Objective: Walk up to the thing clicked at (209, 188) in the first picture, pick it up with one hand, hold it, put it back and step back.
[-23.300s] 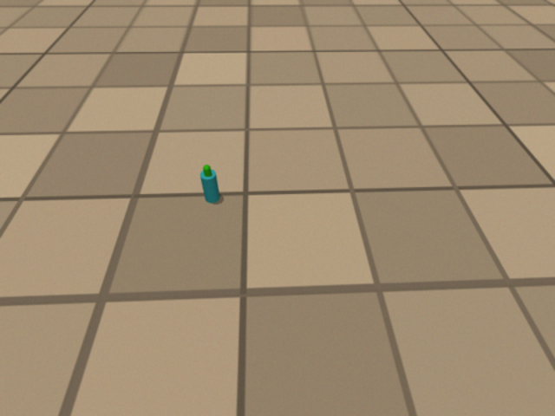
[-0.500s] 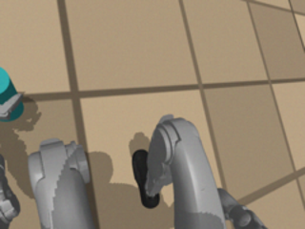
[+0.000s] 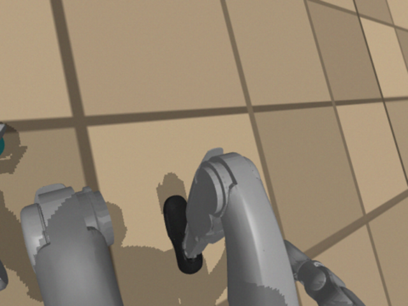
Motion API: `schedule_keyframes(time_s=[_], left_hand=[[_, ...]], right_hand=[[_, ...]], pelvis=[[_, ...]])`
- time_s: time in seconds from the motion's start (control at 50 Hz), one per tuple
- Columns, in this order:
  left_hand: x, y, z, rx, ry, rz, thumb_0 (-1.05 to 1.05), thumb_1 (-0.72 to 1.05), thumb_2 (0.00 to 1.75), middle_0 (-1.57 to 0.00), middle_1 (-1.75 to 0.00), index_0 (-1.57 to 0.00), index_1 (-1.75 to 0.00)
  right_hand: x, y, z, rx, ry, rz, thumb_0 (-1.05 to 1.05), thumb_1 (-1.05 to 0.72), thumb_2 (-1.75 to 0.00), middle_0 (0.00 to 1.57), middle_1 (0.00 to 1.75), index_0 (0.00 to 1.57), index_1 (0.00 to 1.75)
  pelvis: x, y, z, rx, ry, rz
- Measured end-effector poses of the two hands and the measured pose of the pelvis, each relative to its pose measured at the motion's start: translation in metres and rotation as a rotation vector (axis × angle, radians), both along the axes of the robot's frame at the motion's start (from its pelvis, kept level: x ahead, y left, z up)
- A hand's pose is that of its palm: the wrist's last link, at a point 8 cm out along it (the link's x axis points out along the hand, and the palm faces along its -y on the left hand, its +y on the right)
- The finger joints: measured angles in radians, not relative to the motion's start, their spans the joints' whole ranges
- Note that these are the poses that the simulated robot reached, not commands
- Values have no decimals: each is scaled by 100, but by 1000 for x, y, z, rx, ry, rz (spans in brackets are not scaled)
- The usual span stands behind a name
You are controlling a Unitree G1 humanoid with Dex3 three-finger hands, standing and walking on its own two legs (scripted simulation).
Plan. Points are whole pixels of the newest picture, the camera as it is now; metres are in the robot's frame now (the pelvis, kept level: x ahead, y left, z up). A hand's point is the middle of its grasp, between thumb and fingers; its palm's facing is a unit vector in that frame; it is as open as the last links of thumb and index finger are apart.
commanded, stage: lower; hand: left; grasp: from the side
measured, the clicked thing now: out of the picture +0.45 +0.27 -0.18
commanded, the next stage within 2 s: loosen in 0.22 s
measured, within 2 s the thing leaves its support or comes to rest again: rests again in 1.20 s
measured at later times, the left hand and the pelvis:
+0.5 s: hand out of the picture +0.45 +0.27 -0.17, palm faces +0.36 -0.93 -0.02, open 10.2 cm; pelvis +0.00 +0.00 +0.00, yaw -1 degrees
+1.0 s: hand out of the picture +0.46 +0.27 -0.15, palm faces +0.38 -0.93 +0.02, open 16.9 cm; pelvis -0.01 +0.00 +0.00, yaw -2 degrees
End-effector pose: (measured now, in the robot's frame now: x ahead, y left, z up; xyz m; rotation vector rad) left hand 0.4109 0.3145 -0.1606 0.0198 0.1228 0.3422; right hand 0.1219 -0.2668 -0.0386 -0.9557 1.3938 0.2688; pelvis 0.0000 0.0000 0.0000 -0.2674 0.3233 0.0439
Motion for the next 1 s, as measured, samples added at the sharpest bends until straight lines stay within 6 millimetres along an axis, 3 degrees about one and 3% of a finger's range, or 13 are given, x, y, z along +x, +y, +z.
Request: schedule_keyframes(time_s=[0.44, 0.54, 0.62, 0.76, 1.0], left_hand=[[4, -3, -9, -2, -14, 10, 0, -37, 104, -71, -95, -71, -95], [2, -2, -8, -15, -37, 30, -1, -29, 87, -73, -85, -72, -85], [9, -1, 4, -3, -104, 24, -1, -28, 67, -70, -72, -69, -71], [22, -1, 14, 2, -105, 2, -1, -38, 35, -53, -44, -52, -44], [6, 2, 7, -27, -110, 46, -1, -51, 8, -19, -9, -17, -9]], right_hand=[[-6, 5, 4, -20, 40, 30, 0, -92, -90, 20, 30, 20, 30], [-8, 6, 4, -21, 45, 35, 0, -92, -90, 20, 30, 20, 30], [-9, 7, 4, -24, 49, 40, 0, -92, -90, 20, 30, 20, 30], [-4, 11, 6, -19, 3, 40, 0, -92, -90, 20, 30, 20, 30], [-3, 14, 11, -21, -1, 72, 0, -90, -90, 20, 30, 20, 30]], pelvis=[[-1, 4, 0, -25, -23, -12], [-2, 3, 0, -25, -28, -14], [-2, 3, -1, -24, -30, -15], [-4, 5, -1, -32, -33, -22], [-7, 4, 1, -31, -45, -25]])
